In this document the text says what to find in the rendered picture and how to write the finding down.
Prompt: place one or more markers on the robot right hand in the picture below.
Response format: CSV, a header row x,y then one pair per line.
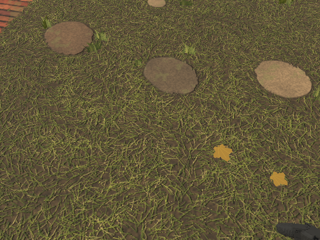
x,y
299,231

